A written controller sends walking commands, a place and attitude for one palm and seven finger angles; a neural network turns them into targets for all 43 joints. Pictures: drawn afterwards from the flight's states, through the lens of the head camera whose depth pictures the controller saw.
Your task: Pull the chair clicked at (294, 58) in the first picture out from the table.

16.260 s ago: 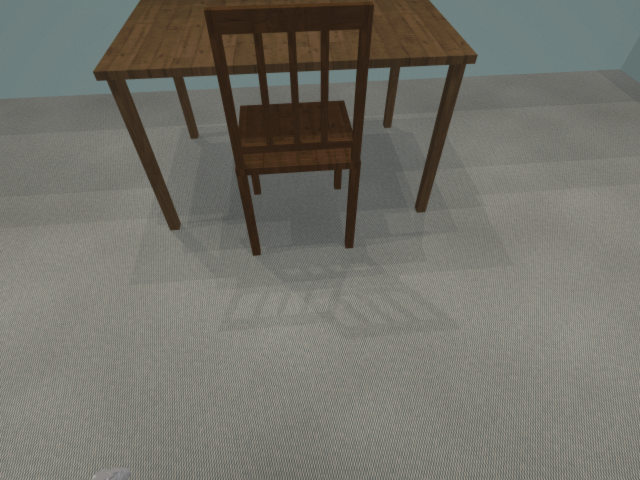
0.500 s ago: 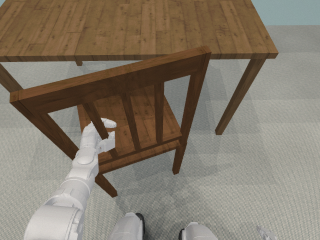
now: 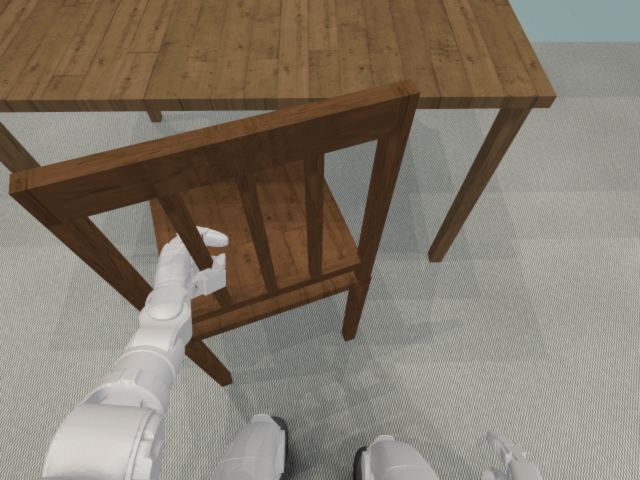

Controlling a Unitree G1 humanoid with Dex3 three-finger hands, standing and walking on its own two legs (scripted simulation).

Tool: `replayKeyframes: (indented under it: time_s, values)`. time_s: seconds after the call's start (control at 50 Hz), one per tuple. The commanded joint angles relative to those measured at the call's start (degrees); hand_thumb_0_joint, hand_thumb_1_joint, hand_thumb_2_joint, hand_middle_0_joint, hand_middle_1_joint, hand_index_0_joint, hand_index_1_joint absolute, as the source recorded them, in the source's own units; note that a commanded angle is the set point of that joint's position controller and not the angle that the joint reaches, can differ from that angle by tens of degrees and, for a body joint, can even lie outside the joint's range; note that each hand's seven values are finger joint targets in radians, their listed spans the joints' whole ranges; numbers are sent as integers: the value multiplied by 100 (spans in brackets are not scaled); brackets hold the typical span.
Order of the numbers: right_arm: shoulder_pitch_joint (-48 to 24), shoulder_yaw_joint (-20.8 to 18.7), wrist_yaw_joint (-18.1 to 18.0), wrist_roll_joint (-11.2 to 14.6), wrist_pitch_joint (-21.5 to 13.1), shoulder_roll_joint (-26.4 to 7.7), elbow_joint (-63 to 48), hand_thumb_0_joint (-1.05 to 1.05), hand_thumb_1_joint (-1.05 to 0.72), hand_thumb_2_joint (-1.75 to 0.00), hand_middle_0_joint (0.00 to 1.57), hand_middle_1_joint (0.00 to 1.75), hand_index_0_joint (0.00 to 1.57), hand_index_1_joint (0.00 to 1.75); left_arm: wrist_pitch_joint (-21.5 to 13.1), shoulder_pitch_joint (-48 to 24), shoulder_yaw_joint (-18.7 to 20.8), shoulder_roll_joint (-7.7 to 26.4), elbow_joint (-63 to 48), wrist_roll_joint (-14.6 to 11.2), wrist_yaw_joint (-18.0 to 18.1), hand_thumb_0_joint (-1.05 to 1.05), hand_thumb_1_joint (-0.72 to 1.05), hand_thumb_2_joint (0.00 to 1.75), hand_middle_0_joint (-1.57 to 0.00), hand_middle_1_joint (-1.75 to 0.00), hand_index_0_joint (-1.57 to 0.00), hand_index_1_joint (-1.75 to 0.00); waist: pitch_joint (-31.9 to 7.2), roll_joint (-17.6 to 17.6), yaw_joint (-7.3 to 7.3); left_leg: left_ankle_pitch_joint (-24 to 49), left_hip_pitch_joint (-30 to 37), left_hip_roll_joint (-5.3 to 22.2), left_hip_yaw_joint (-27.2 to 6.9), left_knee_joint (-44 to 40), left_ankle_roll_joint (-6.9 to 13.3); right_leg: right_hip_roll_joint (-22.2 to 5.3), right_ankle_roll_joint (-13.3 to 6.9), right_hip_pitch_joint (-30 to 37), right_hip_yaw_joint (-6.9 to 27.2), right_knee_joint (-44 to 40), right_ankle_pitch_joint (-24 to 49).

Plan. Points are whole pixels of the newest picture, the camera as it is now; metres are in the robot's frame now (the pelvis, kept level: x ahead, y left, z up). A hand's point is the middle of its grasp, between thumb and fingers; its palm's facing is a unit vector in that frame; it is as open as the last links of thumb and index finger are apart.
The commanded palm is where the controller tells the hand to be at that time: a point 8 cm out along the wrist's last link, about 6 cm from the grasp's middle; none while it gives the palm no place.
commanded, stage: step backward, pulling the chair out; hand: left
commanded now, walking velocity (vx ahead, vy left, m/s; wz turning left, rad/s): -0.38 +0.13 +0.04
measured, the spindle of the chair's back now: (260, 241) +0.43 +0.10 -0.05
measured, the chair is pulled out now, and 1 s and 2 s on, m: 0.16 0.29 0.40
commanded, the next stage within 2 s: none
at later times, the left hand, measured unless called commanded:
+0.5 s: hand (221, 293) +0.35 +0.15 -0.05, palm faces +0.11 -0.98 -0.19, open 5.3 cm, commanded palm +0.33 +0.20 -0.05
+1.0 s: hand (210, 362) +0.25 +0.15 -0.04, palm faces +0.07 -0.98 -0.18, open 5.2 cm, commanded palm +0.25 +0.20 -0.04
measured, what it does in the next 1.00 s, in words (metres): walks backwards: left foot, then left foot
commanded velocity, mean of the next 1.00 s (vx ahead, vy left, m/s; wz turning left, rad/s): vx -0.38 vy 0.01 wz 0.03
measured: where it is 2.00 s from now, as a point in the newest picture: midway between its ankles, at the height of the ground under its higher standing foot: outside the picture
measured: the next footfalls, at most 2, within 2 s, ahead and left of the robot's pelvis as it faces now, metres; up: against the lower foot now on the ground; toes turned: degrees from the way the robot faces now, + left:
left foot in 0.12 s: +0.09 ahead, +0.14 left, +0.00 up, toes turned -1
left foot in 0.62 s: -0.06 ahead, +0.14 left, +0.00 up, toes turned +2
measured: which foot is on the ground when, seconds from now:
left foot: down 0.00-0.00, up 0.02-0.10, down 0.12-0.44, up 0.46-0.60, down 0.62-1.00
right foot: down 0.00-1.00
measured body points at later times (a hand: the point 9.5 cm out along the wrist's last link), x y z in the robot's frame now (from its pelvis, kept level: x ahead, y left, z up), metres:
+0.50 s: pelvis -0.05 -0.01 +0.01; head +0.06 -0.02 +0.44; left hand +0.34 +0.20 -0.03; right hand +0.04 -0.27 -0.13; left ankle +0.02 +0.14 -0.70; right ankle +0.02 -0.12 -0.71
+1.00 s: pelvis -0.13 +0.01 +0.00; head -0.04 +0.00 +0.44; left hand +0.25 +0.20 -0.03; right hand -0.03 -0.26 -0.13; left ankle -0.10 +0.14 -0.71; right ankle -0.02 -0.12 -0.71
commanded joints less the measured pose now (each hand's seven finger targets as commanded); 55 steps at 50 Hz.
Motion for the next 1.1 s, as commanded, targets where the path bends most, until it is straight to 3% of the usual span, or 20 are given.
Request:
replayKeyframes:
  time_s: [0.0,0.04,0.08,0.12,0.16,0.2,0.26,0.36,0.42,0.46,0.54,0.62,0.66,0.72,0.76,0.82,0.88,0.96,1.02,1.08]
  values:
    - [317,-325,-63,-29,-217,-958,-308,0,-90,-90,20,30,20,30,-373,-1836,34,1348,-1079,263,195,0,90,90,-50,-145,-50,-145,-2668,-564,97,-1171,1022,-192,-389,1051,-178,-2209,-801,912,1972,-1666,1410]
    - [310,-292,-93,-39,-203,-1015,-215,0,-90,-90,20,30,20,30,-285,-1825,241,1525,-1153,273,196,0,90,90,-50,-145,-50,-145,-2834,-635,62,-839,1094,-109,-509,404,-175,-2091,-640,1440,1450,-1069,3167]
    - [400,-316,-134,2,-190,-1117,-177,0,-90,-90,20,30,20,30,-257,-1933,164,1353,-1193,247,159,0,90,90,-50,-145,-50,-145,-2950,-625,38,1093,1493,163,-524,-647,-45,-1536,-208,1584,852,-581,3478]
    - [481,-407,-104,70,-112,-1231,-269,0,-90,-90,20,30,20,30,-298,-2066,93,1254,-1145,180,99,0,90,90,-50,-145,-50,-145,-2787,-442,100,2411,1889,649,-754,-902,205,-890,62,1307,571,-537,2532]
    - [422,-367,-78,-39,-31,-1103,-334,0,-90,-90,20,30,20,30,-353,-2243,-118,832,-1379,230,32,0,90,90,-50,-145,-50,-145,-3251,719,100,3609,2422,1014,-1333,-835,491,-554,133,893,384,133,1294]
    - [484,-409,13,-121,-24,-1024,-354,0,-90,-90,20,30,20,30,-370,-2186,-56,799,-1348,292,24,0,90,90,-50,-145,-50,-145,-3326,1136,86,4201,2978,1266,-1484,-820,655,-387,82,282,387,383,-526]
    - [652,-434,122,-178,-44,-1026,-339,0,-90,-90,20,30,20,30,-417,-2139,8,859,-1337,332,23,0,90,90,-50,-145,-50,-145,-3228,1299,49,4942,3428,1360,-1511,-564,768,-324,39,158,444,-21,-587]
    - [478,-468,130,-58,-16,-1028,-555,0,-90,-90,20,30,20,30,-392,-1824,253,1191,-1265,340,-16,0,90,90,-50,-145,-50,-145,-3127,783,69,2633,1616,951,-993,-348,338,-653,-129,1701,644,-663,1630]
    - [471,-507,35,57,-42,-1037,-553,0,-90,-90,20,30,20,30,-349,-1728,490,1783,-1225,260,103,0,90,90,-50,-145,-50,-145,-3095,-639,41,-1038,1109,-151,-282,1084,-200,-2189,-813,1479,2015,-1596,2448]
    - [178,-390,34,-35,-63,-993,-519,0,-90,-90,20,30,20,30,-185,-1740,331,1500,-1185,275,123,0,90,90,-50,-145,-50,-145,-2913,-464,152,-1863,743,-191,-605,1703,-191,-2477,-979,1523,1841,-1495,2712]
    - [373,-311,-62,-61,-22,-1048,-267,0,-90,-90,20,30,20,30,14,-1636,381,1354,-1119,237,133,0,90,90,-50,-145,-50,-145,-2955,-915,82,-1097,1173,-84,-454,-167,-147,-1968,-473,2015,976,-944,3699]
    - [484,-449,-97,8,97,-1208,-464,0,-90,-90,20,30,20,30,-18,-2030,-12,917,-1415,147,44,0,90,90,-50,-145,-50,-145,-2929,-154,82,1746,1974,693,-750,-1154,253,-879,131,1377,383,-672,1983]
    - [299,-386,-69,-101,162,-1072,-570,0,-90,-90,20,30,20,30,-102,-2322,-207,646,-1595,233,-14,0,90,90,-50,-145,-50,-145,-3003,1004,106,2474,1804,1004,-1115,-1211,437,-594,142,1252,197,152,1032]
    - [524,-467,25,-133,137,-1062,-538,0,-90,-90,20,30,20,30,-177,-2133,-25,765,-1474,265,-17,0,90,90,-50,-145,-50,-145,-3030,1023,141,3352,2319,1173,-1163,-829,570,-427,60,824,281,33,157]
    - [614,-459,97,-145,85,-1018,-459,0,-90,-90,20,30,20,30,-278,-2191,-185,597,-1445,341,-28,0,90,90,-50,-145,-50,-145,-3001,986,75,3846,2500,1060,-982,-438,453,-519,16,938,376,-461,1169]
    - [649,-537,-7,1,112,-1079,-456,0,-90,-90,20,30,20,30,-280,-2101,111,1197,-1241,312,19,0,90,90,-50,-145,-50,-145,-3241,-216,6,1355,1446,426,-411,98,-55,-1272,-287,1701,980,-822,2932]
    - [397,-464,-39,23,43,-1005,-413,0,-90,-90,20,30,20,30,-170,-1907,131,1315,-943,295,51,0,90,90,-50,-145,-50,-145,-3041,-900,146,-1947,1037,-243,-317,1173,-184,-2291,-713,1283,1696,-1757,1770]
    - [571,-314,-94,-26,-6,-1064,-242,0,-90,-90,20,30,20,30,-25,-1856,20,987,-932,233,55,0,90,90,-50,-145,-50,-145,-2878,-911,-1,-678,1677,-6,-330,-1004,9,-1524,-150,1136,718,-1252,1301]
    - [268,-364,-74,-44,29,-1143,-594,0,-90,-90,20,30,20,30,-176,-2202,-139,788,-1313,189,8,0,90,90,-50,-145,-50,-145,-2536,1038,213,-312,1048,1114,-1312,-1816,558,-454,133,892,176,120,-595]
    - [543,-405,-65,-102,-31,-1062,-460,0,-90,-90,20,30,20,30,-241,-2402,-114,702,-1355,188,-50,0,90,90,-50,-145,-50,-145,-2752,789,126,1805,1683,1317,-1411,-1149,809,-287,129,764,300,316,-528]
